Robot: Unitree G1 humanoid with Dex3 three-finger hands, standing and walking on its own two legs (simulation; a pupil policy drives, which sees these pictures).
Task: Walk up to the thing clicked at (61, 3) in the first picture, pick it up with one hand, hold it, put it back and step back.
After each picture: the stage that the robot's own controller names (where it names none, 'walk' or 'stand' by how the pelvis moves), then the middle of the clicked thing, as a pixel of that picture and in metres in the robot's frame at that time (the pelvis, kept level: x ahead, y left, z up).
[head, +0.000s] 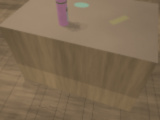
stand; (61, 7) +0.96 +0.17 -0.01
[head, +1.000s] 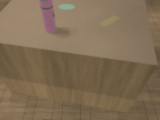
walk; (47, 12) +0.84 +0.21 +0.00
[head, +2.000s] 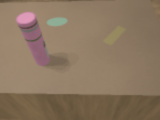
stand; (35, 42) +0.53 +0.23 +0.02
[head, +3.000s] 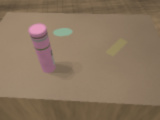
stand; (43, 50) +0.54 +0.22 -0.01
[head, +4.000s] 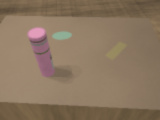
stand; (43, 54) +0.53 +0.21 -0.01
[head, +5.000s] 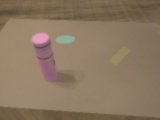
stand; (46, 59) +0.51 +0.20 -0.02
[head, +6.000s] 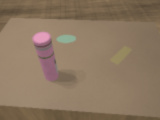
stand; (47, 59) +0.51 +0.19 -0.02
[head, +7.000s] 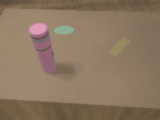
rise first; (44, 51) +0.52 +0.20 -0.01
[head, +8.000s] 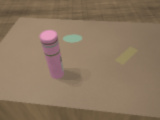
go down; (53, 56) +0.52 +0.19 -0.01
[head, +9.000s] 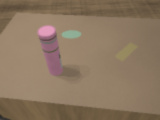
go down; (51, 53) +0.53 +0.18 +0.00
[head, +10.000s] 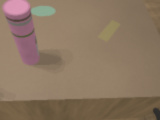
go down; (25, 37) +0.50 +0.18 +0.05
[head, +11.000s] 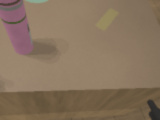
close in; (16, 24) +0.52 +0.18 +0.07
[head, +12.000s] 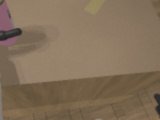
close; out of the picture +0.54 +0.19 +0.10
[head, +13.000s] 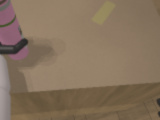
lift; (7, 27) +0.50 +0.19 +0.08
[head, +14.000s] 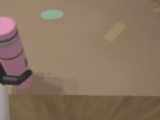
lift; (13, 58) +0.39 +0.22 +0.10
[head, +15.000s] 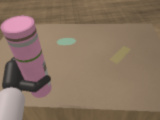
hold; (31, 63) +0.32 +0.17 +0.19
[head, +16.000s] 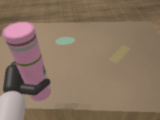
hold; (31, 67) +0.33 +0.17 +0.16
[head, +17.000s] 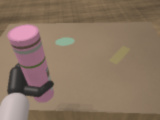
hold; (35, 69) +0.33 +0.16 +0.16
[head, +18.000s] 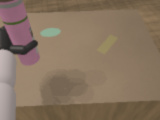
crouch; (19, 30) +0.47 +0.19 +0.18
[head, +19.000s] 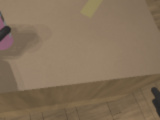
lower; out of the picture +0.54 +0.20 +0.07
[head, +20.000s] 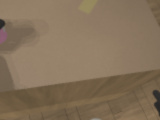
lower; out of the picture +0.55 +0.20 +0.09
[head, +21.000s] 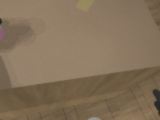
lower; out of the picture +0.56 +0.21 +0.10
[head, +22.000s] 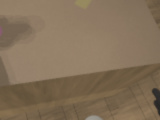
lower; out of the picture +0.56 +0.21 +0.10
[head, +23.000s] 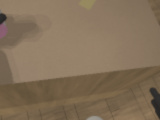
loosen; out of the picture +0.56 +0.20 +0.10
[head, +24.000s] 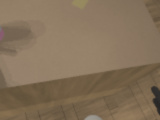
withdraw; out of the picture +0.55 +0.20 +0.09
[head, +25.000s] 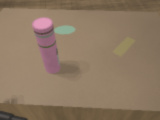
sink last; (48, 48) +0.51 +0.17 +0.04
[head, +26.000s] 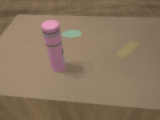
stand; (54, 48) +0.54 +0.18 +0.03
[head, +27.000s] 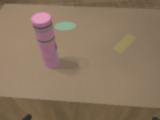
stand; (47, 43) +0.52 +0.18 +0.05
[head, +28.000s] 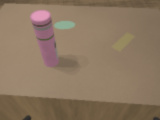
stand; (46, 42) +0.53 +0.18 +0.05
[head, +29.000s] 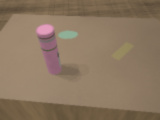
stand; (50, 52) +0.53 +0.18 +0.00
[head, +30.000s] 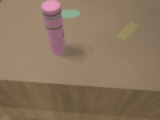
walk; (55, 31) +0.58 +0.14 +0.02
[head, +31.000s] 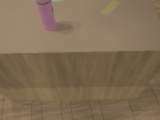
walk; (45, 7) +0.74 +0.22 +0.02
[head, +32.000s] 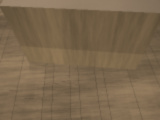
walk; out of the picture +1.11 +0.16 +0.02
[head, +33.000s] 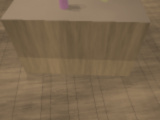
stand; out of the picture +1.15 +0.18 +0.00
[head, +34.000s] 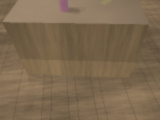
stand; out of the picture +1.16 +0.18 -0.02
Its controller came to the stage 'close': yes
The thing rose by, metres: 0.20
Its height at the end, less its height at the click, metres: +0.00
